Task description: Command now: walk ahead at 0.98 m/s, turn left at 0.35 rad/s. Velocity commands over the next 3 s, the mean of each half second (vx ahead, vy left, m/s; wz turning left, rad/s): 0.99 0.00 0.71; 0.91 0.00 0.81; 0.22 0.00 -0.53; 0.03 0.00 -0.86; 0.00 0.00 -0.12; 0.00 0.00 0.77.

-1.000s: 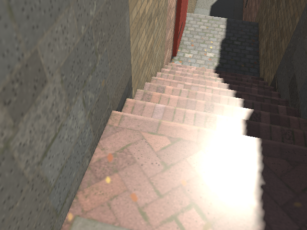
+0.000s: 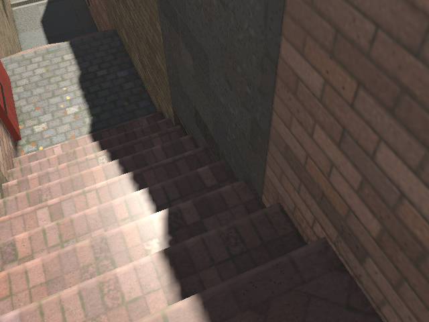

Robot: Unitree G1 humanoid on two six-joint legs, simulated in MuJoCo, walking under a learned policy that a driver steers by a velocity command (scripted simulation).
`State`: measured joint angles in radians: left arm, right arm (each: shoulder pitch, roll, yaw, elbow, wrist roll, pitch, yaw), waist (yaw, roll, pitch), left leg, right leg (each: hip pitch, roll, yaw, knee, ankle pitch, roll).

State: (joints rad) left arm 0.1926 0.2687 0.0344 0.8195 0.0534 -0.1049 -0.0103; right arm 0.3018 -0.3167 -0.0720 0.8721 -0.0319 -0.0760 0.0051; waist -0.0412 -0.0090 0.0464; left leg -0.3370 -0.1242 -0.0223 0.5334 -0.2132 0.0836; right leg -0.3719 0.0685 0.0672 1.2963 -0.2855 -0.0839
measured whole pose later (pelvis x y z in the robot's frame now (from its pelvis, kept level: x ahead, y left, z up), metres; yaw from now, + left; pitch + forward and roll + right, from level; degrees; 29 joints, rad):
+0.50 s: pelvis +0.43 +0.03 -0.01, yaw +24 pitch +2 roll -2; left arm 0.46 0.37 0.08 0.90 0.00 -0.13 0.05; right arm 0.08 -0.38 -0.11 0.61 -0.04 0.00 0.08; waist 0.08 0.02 0.05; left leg -0.74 0.03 0.03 0.99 -0.01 0.12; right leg 0.00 -0.07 -0.19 0.45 -0.46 0.06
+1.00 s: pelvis +0.82 +0.26 -0.28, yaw +48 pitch -5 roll +3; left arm 0.27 0.25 0.03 0.79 0.11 -0.13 -0.03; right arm 0.49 -0.21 -0.03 0.96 -0.05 -0.09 0.02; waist 0.00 -0.07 0.03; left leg -0.22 -0.29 -0.11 1.46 -0.64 0.09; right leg -0.41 -0.02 0.02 0.67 0.45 -0.02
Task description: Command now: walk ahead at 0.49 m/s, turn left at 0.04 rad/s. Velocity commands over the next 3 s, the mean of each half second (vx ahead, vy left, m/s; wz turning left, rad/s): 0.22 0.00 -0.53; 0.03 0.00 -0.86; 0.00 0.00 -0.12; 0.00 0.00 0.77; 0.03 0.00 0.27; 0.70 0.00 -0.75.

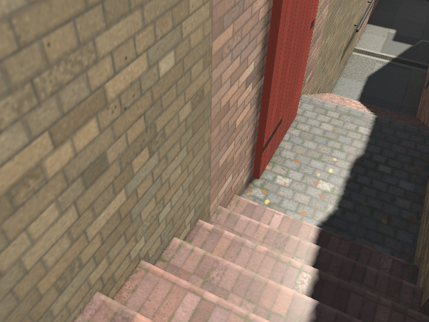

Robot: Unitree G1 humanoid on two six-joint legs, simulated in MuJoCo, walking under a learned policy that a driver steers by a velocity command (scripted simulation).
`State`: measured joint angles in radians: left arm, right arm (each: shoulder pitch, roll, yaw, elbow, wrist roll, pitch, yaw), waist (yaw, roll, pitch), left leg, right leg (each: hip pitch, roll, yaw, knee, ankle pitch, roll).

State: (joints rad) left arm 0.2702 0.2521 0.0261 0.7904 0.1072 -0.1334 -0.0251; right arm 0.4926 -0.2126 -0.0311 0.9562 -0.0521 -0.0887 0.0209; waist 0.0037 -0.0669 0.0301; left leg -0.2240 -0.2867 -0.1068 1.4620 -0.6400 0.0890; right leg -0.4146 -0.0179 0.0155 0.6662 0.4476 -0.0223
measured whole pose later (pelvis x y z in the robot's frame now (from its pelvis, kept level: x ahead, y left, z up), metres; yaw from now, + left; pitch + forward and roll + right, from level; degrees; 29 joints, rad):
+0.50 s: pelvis +0.21 -0.09 -0.13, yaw -17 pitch +2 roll +2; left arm 0.23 0.32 0.06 0.74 0.14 -0.05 -0.08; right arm 0.33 -0.26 -0.01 0.70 -0.13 -0.13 -0.05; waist -0.07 -0.03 -0.04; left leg -0.42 0.20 0.14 1.09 -0.69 -0.08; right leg -0.69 -0.08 0.00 0.88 0.34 0.04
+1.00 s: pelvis +0.32 -0.16 -0.25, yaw -43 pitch +4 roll +1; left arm 0.25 0.25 -0.01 0.72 0.07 -0.11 -0.03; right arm 0.20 -0.24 0.03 0.59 -0.07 -0.04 -0.03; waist 0.03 -0.02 -0.10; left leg -0.64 -0.02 -0.03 1.19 -0.41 -0.14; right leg -0.52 0.19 0.21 0.89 -0.42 -0.06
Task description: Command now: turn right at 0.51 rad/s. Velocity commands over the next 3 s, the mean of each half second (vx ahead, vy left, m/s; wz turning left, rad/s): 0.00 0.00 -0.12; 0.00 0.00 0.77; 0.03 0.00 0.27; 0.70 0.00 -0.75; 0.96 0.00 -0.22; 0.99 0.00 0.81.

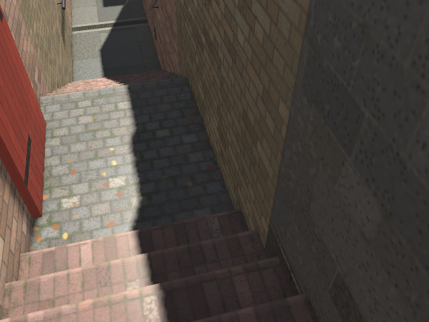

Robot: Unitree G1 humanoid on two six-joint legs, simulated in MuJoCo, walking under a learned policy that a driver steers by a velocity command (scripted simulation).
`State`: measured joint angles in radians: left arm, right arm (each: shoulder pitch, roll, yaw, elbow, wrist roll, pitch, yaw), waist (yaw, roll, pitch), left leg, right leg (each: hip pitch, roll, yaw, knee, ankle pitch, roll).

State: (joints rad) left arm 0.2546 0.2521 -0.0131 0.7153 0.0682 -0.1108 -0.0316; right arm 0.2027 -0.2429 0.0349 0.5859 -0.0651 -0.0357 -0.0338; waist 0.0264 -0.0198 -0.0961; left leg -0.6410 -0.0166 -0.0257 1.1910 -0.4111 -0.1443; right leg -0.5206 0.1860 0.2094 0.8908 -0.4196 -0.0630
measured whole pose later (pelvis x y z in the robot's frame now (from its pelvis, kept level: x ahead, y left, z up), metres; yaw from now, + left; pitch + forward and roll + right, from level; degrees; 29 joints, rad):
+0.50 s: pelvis -0.02 +0.07 +0.02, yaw -1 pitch +2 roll +0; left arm 0.24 0.25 0.03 0.72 0.06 -0.01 -0.02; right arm 0.17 -0.27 0.00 0.66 0.00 -0.06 0.06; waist 0.01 -0.01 -0.02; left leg -0.38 -0.09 0.01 0.72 -0.38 0.08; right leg -0.40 -0.04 -0.02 0.74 -0.39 0.00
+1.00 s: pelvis -0.04 +0.13 +0.03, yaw +22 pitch +3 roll -2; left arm 0.12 0.29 0.02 0.54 0.06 -0.04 0.00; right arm 0.42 -0.30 -0.04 0.80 -0.09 -0.08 0.05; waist -0.02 -0.01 -0.01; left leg -0.37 -0.14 -0.11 0.68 -0.33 0.12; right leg -0.84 0.02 0.09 1.53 -0.30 0.08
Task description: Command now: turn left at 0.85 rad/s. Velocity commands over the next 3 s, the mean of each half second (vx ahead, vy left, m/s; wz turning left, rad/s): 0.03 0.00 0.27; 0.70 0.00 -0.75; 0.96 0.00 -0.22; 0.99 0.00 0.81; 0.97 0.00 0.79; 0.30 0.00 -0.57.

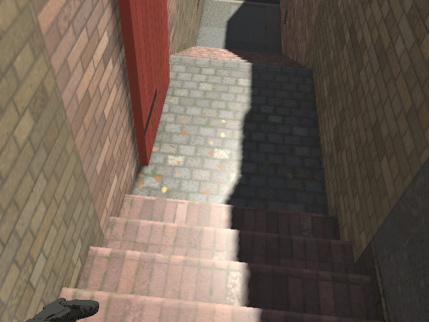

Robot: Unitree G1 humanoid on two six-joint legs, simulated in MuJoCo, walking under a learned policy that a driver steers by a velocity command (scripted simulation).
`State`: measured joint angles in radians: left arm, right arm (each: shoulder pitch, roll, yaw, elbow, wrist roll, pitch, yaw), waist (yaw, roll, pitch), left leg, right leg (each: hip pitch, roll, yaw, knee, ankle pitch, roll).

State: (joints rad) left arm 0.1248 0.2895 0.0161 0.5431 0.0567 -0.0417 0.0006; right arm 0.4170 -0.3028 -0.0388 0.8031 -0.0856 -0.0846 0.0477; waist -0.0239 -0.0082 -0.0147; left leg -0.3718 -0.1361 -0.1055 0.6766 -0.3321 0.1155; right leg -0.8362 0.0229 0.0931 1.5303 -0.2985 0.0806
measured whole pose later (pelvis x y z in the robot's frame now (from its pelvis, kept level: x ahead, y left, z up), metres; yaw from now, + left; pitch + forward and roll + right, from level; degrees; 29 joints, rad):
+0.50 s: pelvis +0.00 -0.04 +0.00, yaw +5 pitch +3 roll -2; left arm 0.29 0.24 -0.01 0.79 0.05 -0.01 -0.07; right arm 0.17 -0.26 0.04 0.75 0.01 -0.01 0.08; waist 0.00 -0.02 -0.05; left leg -0.40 -0.13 -0.19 0.75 -0.42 0.08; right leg -0.27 0.03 0.05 0.64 -0.46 0.02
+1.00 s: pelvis +0.10 -0.06 -0.03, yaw -17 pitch -1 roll +1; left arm 0.11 0.32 0.09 0.68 0.02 0.05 -0.04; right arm 0.40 -0.29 -0.06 0.86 -0.02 -0.08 -0.01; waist -0.04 -0.02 0.04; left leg -0.21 0.00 0.16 0.82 -0.60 0.04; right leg -0.72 0.01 0.06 1.03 0.21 -0.10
